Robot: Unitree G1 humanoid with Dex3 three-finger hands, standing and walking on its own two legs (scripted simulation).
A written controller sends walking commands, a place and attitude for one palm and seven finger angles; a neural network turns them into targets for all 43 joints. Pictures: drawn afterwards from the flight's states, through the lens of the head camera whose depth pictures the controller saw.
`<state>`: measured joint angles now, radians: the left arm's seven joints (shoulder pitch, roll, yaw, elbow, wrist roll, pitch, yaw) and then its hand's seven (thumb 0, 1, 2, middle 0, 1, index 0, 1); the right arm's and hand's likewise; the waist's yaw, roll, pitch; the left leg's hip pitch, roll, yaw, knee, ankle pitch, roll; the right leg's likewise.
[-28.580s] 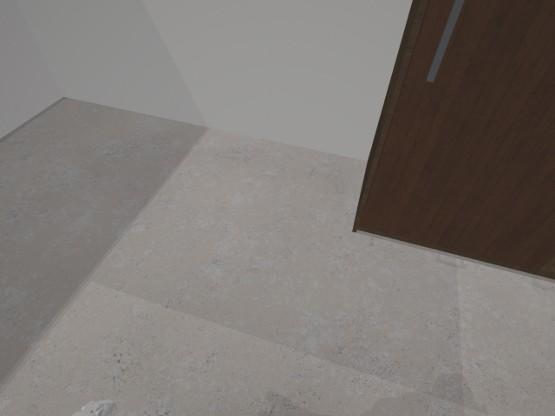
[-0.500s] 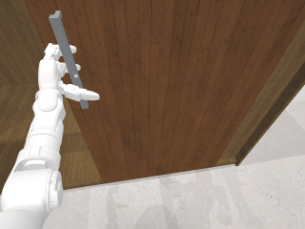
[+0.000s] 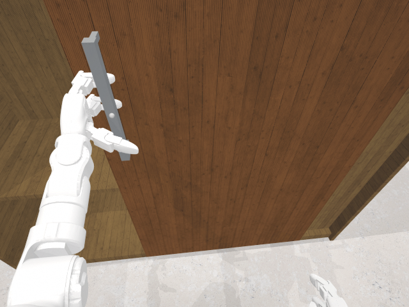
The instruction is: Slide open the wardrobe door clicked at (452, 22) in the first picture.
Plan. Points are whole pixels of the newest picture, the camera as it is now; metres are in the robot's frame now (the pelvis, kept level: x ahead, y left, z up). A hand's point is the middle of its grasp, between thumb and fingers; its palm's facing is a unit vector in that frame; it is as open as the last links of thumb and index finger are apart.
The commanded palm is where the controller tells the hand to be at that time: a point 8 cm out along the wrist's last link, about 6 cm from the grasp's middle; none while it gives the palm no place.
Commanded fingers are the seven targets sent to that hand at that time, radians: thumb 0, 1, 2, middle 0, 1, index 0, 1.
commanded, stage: slip the hand off the handle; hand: left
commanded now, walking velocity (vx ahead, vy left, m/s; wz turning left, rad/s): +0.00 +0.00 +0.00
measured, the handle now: (112, 105) +0.45 +0.22 +0.17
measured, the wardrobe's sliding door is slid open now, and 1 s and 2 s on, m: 0.54 0.54 0.54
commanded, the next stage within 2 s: draw the hand back to the body in 0.96 s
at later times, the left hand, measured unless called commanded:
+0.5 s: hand (76, 136) +0.36 +0.25 +0.17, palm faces +0.26 -0.96 -0.13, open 14.6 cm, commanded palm +0.32 +0.29 +0.17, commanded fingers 0.00 -0.55 0.20 -0.25 -1.15 -0.25 -1.15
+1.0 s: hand (60, 185) +0.26 +0.24 +0.17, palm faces +0.29 -0.95 -0.12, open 14.7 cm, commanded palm +0.23 +0.28 +0.17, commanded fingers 0.00 -0.55 0.20 -0.25 -1.15 -0.25 -1.15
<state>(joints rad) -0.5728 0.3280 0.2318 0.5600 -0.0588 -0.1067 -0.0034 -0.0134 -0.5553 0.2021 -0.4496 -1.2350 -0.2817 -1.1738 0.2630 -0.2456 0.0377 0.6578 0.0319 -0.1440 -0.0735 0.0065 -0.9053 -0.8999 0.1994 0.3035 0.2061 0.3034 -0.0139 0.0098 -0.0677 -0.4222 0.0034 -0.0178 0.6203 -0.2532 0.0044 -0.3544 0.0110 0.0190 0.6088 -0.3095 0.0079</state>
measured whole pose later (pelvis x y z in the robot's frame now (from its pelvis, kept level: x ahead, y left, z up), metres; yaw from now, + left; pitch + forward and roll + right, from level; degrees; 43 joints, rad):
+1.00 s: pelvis +0.00 -0.01 +0.00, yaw +2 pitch -2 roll +0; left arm 0.03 0.29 0.29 -0.07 -0.20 0.03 -0.11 -0.01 -0.56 0.20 -0.25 -1.15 -0.25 -1.15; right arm 0.21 -0.24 0.06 0.64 0.04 -0.21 -0.11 0.01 -0.90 -0.90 0.20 0.30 0.21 0.30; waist 0.09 0.04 -0.05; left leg -0.30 0.00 -0.05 0.59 -0.25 -0.01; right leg -0.22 0.01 -0.02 0.58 -0.32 -0.01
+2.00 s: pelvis +0.01 +0.00 +0.02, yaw +1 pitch -6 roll +0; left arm 0.35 0.34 0.31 -0.32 -0.08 -0.08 0.10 -0.01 0.08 0.51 -0.23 -0.78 -0.24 -0.78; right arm 0.22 -0.22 0.04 0.71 -0.02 -0.18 -0.10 0.01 -0.90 -0.90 0.20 0.30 0.21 0.30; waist 0.08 0.05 0.02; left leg -0.13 -0.01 -0.04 0.43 -0.20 0.00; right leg -0.06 0.00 0.00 0.42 -0.26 0.00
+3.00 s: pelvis +0.01 +0.01 +0.02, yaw +1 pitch -1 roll -1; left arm 0.47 0.37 0.38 -0.41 -0.06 -0.11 0.10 0.01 0.89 0.90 -0.20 -0.30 -0.21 -0.31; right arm 0.16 -0.24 0.01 0.58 0.00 -0.03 -0.08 0.01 -0.90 -0.90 0.20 0.30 0.21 0.30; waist 0.02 0.05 0.02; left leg -0.24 0.00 -0.03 0.44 -0.19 0.01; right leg -0.14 0.00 0.00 0.37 -0.22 0.02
